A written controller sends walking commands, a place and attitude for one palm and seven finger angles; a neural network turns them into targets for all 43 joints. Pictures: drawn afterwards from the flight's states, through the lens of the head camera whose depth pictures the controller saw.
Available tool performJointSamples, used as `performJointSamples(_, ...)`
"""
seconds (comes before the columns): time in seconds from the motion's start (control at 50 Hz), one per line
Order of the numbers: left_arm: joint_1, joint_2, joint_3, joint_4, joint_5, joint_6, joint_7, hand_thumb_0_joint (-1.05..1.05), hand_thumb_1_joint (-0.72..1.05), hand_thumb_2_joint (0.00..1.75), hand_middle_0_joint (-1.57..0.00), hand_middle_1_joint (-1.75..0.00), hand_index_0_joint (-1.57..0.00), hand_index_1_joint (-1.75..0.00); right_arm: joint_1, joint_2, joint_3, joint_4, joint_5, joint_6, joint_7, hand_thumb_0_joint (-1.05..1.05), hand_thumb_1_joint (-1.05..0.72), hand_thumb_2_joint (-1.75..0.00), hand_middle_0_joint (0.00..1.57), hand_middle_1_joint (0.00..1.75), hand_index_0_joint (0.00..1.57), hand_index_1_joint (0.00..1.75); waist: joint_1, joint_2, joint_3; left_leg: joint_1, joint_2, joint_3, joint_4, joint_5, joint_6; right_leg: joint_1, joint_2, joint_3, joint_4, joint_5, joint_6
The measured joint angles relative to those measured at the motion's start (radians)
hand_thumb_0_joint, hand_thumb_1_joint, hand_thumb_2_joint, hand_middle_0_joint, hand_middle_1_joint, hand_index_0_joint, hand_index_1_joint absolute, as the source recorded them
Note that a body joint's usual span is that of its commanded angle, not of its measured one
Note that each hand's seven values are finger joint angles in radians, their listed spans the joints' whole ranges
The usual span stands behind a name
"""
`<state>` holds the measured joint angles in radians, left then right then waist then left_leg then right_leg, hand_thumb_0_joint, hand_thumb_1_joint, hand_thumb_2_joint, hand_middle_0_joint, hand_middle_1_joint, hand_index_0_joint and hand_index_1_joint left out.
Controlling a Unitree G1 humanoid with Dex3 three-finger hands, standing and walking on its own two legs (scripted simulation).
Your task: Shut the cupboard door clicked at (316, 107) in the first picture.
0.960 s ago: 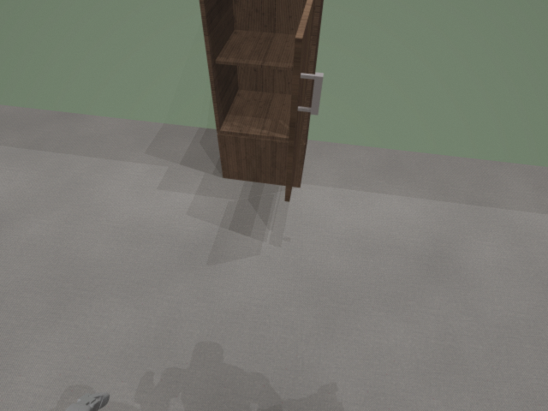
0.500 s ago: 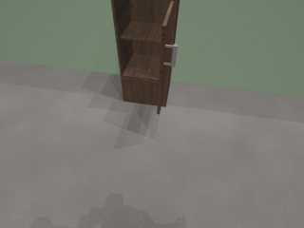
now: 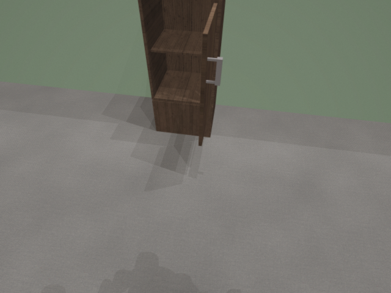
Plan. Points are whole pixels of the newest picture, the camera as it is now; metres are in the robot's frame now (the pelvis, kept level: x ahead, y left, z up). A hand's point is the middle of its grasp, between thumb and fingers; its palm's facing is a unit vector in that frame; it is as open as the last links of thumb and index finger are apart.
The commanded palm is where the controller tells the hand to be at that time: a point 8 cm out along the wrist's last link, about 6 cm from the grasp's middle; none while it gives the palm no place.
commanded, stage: look at it before walking up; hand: left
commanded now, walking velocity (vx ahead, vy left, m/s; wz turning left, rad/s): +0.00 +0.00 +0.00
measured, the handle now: (213, 71) +0.97 -0.02 -0.03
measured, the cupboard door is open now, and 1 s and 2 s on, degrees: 89 89 89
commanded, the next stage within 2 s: walk around to get in front in 0.48 s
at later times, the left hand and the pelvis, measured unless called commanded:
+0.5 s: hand out of the picture +0.07 +0.25 -0.16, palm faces -0.03 -0.94 -0.33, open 7.4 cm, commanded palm none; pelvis +0.00 +0.00 +0.00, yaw +0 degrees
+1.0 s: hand out of the picture +0.06 +0.18 -0.18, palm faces -0.15 -0.95 -0.27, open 7.4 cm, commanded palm none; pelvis -0.01 -0.02 -0.03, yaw -10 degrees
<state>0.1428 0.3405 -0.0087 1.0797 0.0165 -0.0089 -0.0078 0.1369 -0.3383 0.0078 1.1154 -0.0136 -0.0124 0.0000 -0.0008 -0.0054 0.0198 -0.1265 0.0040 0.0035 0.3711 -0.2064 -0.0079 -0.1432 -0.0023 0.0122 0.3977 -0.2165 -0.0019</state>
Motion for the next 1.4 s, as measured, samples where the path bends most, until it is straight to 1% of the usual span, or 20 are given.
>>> performJointSamples(0.6, 0.009, 0.003, 0.000, 0.011, 0.002, -0.002, 0.001, 0.00, 0.90, 0.89, -0.21, -0.30, -0.21, -0.30, -0.014, 0.001, 0.000, 0.003, 0.003, -0.002, 0.000, 0.01, -0.90, -0.90, 0.21, 0.30, 0.20, 0.30, 0.005, -0.005, 0.010, 0.004, -0.003, 0.002, -0.016, 0.006, 0.004, 0.005, -0.003, 0.002, -0.020, 0.009, 0.004)
performJointSamples(0.7, 0.018, -0.002, 0.008, -0.006, 0.002, 0.013, 0.006, 0.00, 0.90, 0.89, -0.21, -0.30, -0.21, -0.30, -0.024, 0.008, -0.006, -0.014, 0.000, 0.002, -0.009, 0.01, -0.90, -0.90, 0.21, 0.30, 0.20, 0.30, 0.017, -0.004, 0.011, -0.009, 0.006, 0.025, 0.009, -0.010, 0.002, -0.019, 0.006, 0.025, 0.007, 0.002, 0.004)
performJointSamples(0.78, 0.044, -0.024, 0.018, -0.040, 0.004, 0.039, 0.009, 0.00, 0.90, 0.89, -0.20, -0.30, -0.21, -0.30, -0.021, 0.039, -0.017, -0.062, -0.001, 0.015, -0.019, 0.00, -0.90, -0.90, 0.20, 0.29, 0.20, 0.30, 0.021, -0.009, 0.018, -0.040, 0.018, 0.065, 0.072, -0.047, 0.000, -0.073, 0.020, 0.065, 0.084, -0.025, 0.004)
performJointSamples(0.84, 0.063, -0.044, 0.025, -0.069, 0.007, 0.055, 0.002, 0.00, 0.91, 0.89, -0.20, -0.30, -0.20, -0.30, -0.010, 0.070, -0.025, -0.098, -0.002, 0.023, -0.021, 0.00, -0.90, -0.90, 0.20, 0.29, 0.20, 0.30, 0.020, -0.019, 0.029, -0.065, 0.024, 0.098, 0.125, -0.076, 0.000, -0.128, 0.029, 0.090, 0.172, -0.055, 0.002)
performJointSamples(0.86, 0.068, -0.051, 0.028, -0.078, 0.007, 0.059, 0.000, 0.00, 0.91, 0.89, -0.20, -0.30, -0.20, -0.30, -0.006, 0.080, -0.027, -0.107, -0.002, 0.024, -0.020, 0.00, -0.90, -0.90, 0.20, 0.29, 0.20, 0.30, 0.022, -0.023, 0.036, -0.070, 0.027, 0.112, 0.142, -0.085, -0.001, -0.152, 0.026, 0.082, 0.220, -0.066, 0.002)
performJointSamples(0.9, 0.078, -0.068, 0.035, -0.096, 0.008, 0.066, -0.005, 0.00, 0.91, 0.89, -0.20, -0.30, -0.20, -0.30, 0.002, 0.095, -0.032, -0.120, -0.004, 0.027, -0.018, 0.00, -0.90, -0.90, 0.21, 0.29, 0.20, 0.30, 0.027, -0.022, 0.050, -0.076, 0.038, 0.138, 0.181, -0.108, -0.004, -0.187, 0.015, 0.042, 0.316, -0.144, 0.005)
performJointSamples(0.92, 0.083, -0.079, 0.039, -0.104, 0.009, 0.067, -0.008, 0.00, 0.91, 0.89, -0.20, -0.30, -0.20, -0.30, 0.007, 0.100, -0.035, -0.125, -0.006, 0.029, -0.018, 0.00, -0.90, -0.90, 0.21, 0.30, 0.20, 0.30, 0.029, -0.016, 0.057, -0.080, 0.048, 0.148, 0.205, -0.122, -0.008, -0.190, 0.010, 0.021, 0.334, -0.166, 0.005)
performJointSamples(0.94, 0.092, -0.089, 0.042, -0.115, 0.009, 0.065, -0.011, 0.00, 0.91, 0.89, -0.20, -0.30, -0.20, -0.30, 0.014, 0.102, -0.037, -0.130, -0.007, 0.032, -0.017, 0.00, -0.90, -0.90, 0.21, 0.30, 0.20, 0.30, 0.032, -0.006, 0.060, -0.090, 0.061, 0.156, 0.239, -0.140, -0.015, -0.179, 0.006, 0.002, 0.315, -0.146, 0.004)
performJointSamples(0.96, 0.101, -0.099, 0.043, -0.125, 0.013, 0.057, -0.012, 0.00, 0.91, 0.89, -0.20, -0.30, -0.20, -0.30, 0.019, 0.101, -0.040, -0.134, -0.006, 0.038, -0.015, 0.00, -0.90, -0.90, 0.21, 0.30, 0.20, 0.30, 0.032, 0.008, 0.061, -0.116, 0.079, 0.156, 0.294, -0.161, -0.019, -0.177, 0.014, -0.007, 0.297, -0.110, -0.009)
performJointSamples(0.98, 0.105, -0.111, 0.043, -0.131, 0.015, 0.048, -0.011, 0.00, 0.91, 0.89, -0.20, -0.30, -0.20, -0.30, 0.021, 0.101, -0.045, -0.135, -0.004, 0.047, -0.014, 0.00, -0.90, -0.90, 0.21, 0.30, 0.20, 0.30, 0.028, 0.023, 0.064, -0.158, 0.085, 0.130, 0.380, -0.216, -0.026, -0.189, 0.027, -0.014, 0.312, -0.111, -0.027)
performJointSamples(1.0, 0.108, -0.121, 0.041, -0.138, 0.014, 0.043, -0.007, 0.00, 0.91, 0.89, -0.20, -0.30, -0.21, -0.30, 0.023, 0.101, -0.048, -0.135, -0.002, 0.057, -0.015, 0.00, -0.90, -0.90, 0.21, 0.30, 0.20, 0.30, 0.027, 0.030, 0.067, -0.201, 0.075, 0.091, 0.474, -0.261, -0.029, -0.195, 0.035, -0.018, 0.316, -0.117, -0.042)
performJointSamples(1.02, 0.112, -0.132, 0.041, -0.143, 0.013, 0.040, -0.003, 0.00, 0.91, 0.89, -0.20, -0.30, -0.21, -0.30, 0.023, 0.102, -0.051, -0.133, -0.001, 0.064, -0.016, 0.01, -0.90, -0.90, 0.21, 0.29, 0.20, 0.30, 0.029, 0.034, 0.069, -0.240, 0.062, 0.058, 0.559, -0.276, -0.030, -0.194, 0.041, -0.016, 0.305, -0.116, -0.053)
performJointSamples(1.06, 0.121, -0.148, 0.040, -0.150, 0.010, 0.040, 0.001, 0.00, 0.91, 0.89, -0.20, -0.30, -0.21, -0.30, 0.020, 0.105, -0.055, -0.131, -0.001, 0.070, -0.014, 0.01, -0.90, -0.90, 0.21, 0.29, 0.20, 0.30, 0.034, 0.033, 0.073, -0.298, 0.045, 0.023, 0.672, -0.245, -0.035, -0.182, 0.053, -0.001, 0.252, -0.087, -0.061)
performJointSamples(1.1, 0.130, -0.157, 0.040, -0.151, 0.010, 0.042, 0.003, 0.00, 0.90, 0.89, -0.21, -0.30, -0.21, -0.30, 0.018, 0.108, -0.057, -0.137, -0.003, 0.066, -0.013, 0.01, -0.90, -0.90, 0.20, 0.29, 0.20, 0.30, 0.034, 0.024, 0.070, -0.326, 0.040, 0.013, 0.700, -0.209, -0.043, -0.172, 0.060, 0.019, 0.196, -0.047, -0.062)
performJointSamples(1.18, 0.141, -0.157, 0.047, -0.150, 0.010, 0.041, 0.001, 0.00, 0.90, 0.89, -0.21, -0.30, -0.21, -0.30, 0.014, 0.112, -0.060, -0.154, -0.001, 0.059, -0.018, 0.01, -0.90, -0.90, 0.20, 0.29, 0.20, 0.30, 0.035, 0.001, 0.053, -0.322, 0.033, 0.006, 0.632, -0.193, -0.054, -0.166, 0.067, 0.069, 0.121, 0.009, -0.058)
performJointSamples(1.26, 0.140, -0.143, 0.059, -0.153, 0.013, 0.045, 0.001, 0.00, 0.90, 0.89, -0.21, -0.30, -0.21, -0.30, 0.003, 0.110, -0.063, -0.172, 0.003, 0.054, -0.024, 0.01, -0.90, -0.90, 0.20, 0.29, 0.20, 0.30, 0.041, -0.015, 0.036, -0.278, 0.023, -0.004, 0.512, -0.205, -0.052, -0.177, 0.078, 0.119, 0.093, 0.040, -0.046)
performJointSamples(1.32, 0.129, -0.123, 0.071, -0.158, 0.015, 0.054, 0.001, 0.00, 0.90, 0.89, -0.21, -0.30, -0.21, -0.30, 0.000, 0.112, -0.061, -0.189, 0.008, 0.045, -0.028, 0.01, -0.91, -0.90, 0.20, 0.29, 0.20, 0.30, 0.045, -0.026, 0.022, -0.225, 0.011, -0.008, 0.389, -0.211, -0.042, -0.196, 0.089, 0.154, 0.092, 0.053, -0.030)
performJointSamples(1.36, 0.121, -0.107, 0.078, -0.162, 0.014, 0.061, 0.003, 0.00, 0.90, 0.89, -0.21, -0.30, -0.21, -0.30, 0.004, 0.114, -0.057, -0.201, 0.012, 0.031, -0.031, 0.01, -0.91, -0.90, 0.20, 0.29, 0.20, 0.30, 0.043, -0.035, 0.011, -0.165, 0.003, -0.005, 0.247, -0.165, -0.033, -0.216, 0.098, 0.176, 0.110, 0.054, -0.015)
performJointSamples(1.38, 0.121, -0.100, 0.081, -0.168, 0.011, 0.065, 0.003, 0.00, 0.90, 0.89, -0.21, -0.30, -0.21, -0.30, 0.013, 0.110, -0.053, -0.212, 0.011, 0.021, -0.033, 0.01, -0.90, -0.90, 0.20, 0.29, 0.20, 0.30, 0.037, -0.029, 0.001, -0.131, 0.010, -0.009, 0.162, -0.139, -0.018, -0.235, 0.110, 0.180, 0.133, 0.046, -0.007)
performJointSamples(1.4, 0.111, -0.089, 0.086, -0.168, 0.008, 0.070, 0.001, 0.00, 0.90, 0.89, -0.21, -0.30, -0.21, -0.30, 0.016, 0.115, -0.052, -0.216, 0.008, 0.014, -0.035, 0.00, -0.90, -0.90, 0.20, 0.29, 0.20, 0.30, 0.030, -0.037, 0.002, -0.130, 0.007, -0.003, 0.149, -0.098, -0.004, -0.263, 0.111, 0.179, 0.194, -0.026, -0.002)
